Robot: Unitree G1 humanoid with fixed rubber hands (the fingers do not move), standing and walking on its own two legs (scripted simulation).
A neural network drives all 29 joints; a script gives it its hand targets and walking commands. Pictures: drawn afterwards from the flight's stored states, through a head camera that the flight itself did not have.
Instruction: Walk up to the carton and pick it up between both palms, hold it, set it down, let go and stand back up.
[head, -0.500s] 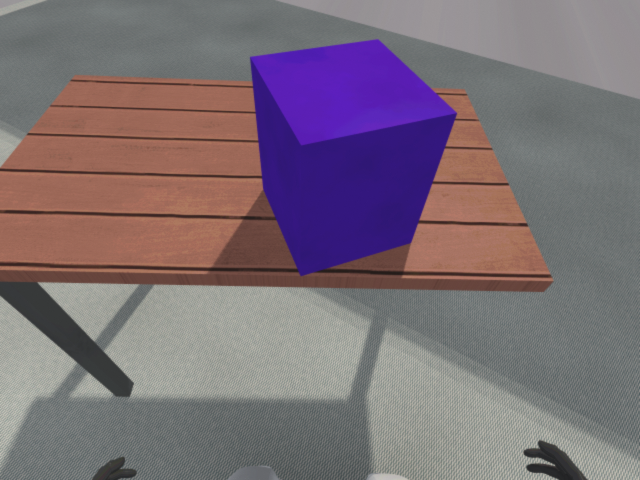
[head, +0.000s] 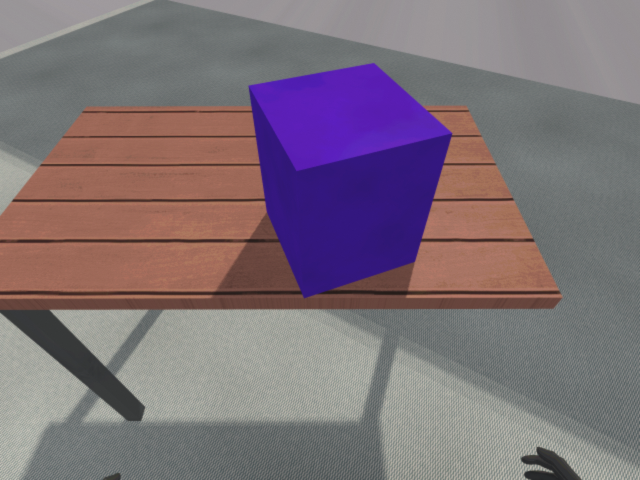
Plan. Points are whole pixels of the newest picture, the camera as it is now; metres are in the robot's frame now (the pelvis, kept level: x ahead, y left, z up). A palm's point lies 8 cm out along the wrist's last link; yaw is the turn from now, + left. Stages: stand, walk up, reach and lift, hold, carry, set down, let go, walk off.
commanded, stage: walk up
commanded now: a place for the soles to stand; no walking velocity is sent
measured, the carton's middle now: (338, 181) +0.52 +0.00 +0.09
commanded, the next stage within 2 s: none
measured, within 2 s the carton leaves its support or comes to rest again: neither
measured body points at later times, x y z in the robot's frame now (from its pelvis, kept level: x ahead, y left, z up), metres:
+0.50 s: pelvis +0.06 -0.03 +0.00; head +0.09 -0.05 +0.45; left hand +0.16 +0.28 -0.09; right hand +0.15 -0.33 -0.11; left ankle +0.03 +0.11 -0.67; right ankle +0.11 -0.11 -0.71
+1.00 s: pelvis +0.03 +0.00 -0.01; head +0.05 +0.01 +0.44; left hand +0.10 +0.30 -0.12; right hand +0.14 -0.31 -0.09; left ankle +0.06 +0.11 -0.71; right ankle +0.10 -0.11 -0.71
